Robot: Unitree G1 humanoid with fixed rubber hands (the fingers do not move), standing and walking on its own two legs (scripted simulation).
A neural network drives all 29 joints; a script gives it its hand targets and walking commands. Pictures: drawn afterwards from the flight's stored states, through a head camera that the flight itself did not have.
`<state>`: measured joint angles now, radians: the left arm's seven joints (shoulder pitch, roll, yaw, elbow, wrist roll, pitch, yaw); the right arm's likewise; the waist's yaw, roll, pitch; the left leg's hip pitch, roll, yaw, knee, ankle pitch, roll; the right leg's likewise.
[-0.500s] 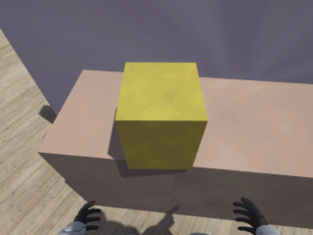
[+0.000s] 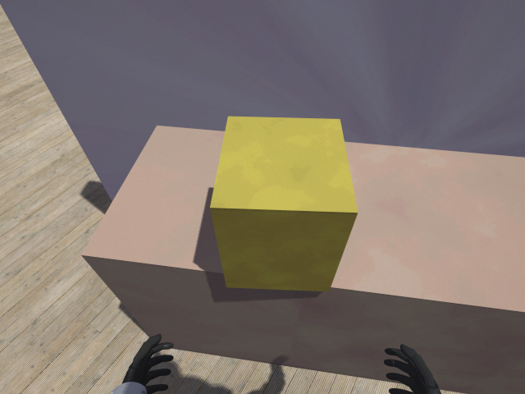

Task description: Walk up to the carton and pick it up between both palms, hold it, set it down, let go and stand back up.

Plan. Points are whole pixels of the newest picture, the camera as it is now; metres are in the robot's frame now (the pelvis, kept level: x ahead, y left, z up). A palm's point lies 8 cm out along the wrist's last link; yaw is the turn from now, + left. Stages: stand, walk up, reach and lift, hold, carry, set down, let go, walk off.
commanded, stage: reach and lift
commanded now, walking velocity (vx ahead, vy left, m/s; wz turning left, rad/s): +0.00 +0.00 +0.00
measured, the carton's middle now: (280, 207) +0.43 +0.02 +0.01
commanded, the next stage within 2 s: none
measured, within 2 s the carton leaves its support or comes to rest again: neither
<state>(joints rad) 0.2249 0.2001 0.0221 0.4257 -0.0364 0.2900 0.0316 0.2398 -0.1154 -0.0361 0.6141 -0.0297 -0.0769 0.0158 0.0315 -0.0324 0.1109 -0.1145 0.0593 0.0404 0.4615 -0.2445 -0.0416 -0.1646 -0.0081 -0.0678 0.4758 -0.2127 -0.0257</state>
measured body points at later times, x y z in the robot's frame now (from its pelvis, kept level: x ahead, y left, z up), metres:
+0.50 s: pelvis +0.02 +0.02 +0.01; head +0.01 +0.03 +0.46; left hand +0.19 +0.23 -0.06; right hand +0.19 -0.19 -0.06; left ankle +0.01 +0.14 -0.74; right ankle +0.04 -0.10 -0.74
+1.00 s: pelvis +0.04 +0.02 +0.00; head +0.02 +0.03 +0.45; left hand +0.23 +0.22 -0.03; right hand +0.23 -0.18 -0.03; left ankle +0.01 +0.15 -0.74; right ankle +0.04 -0.10 -0.74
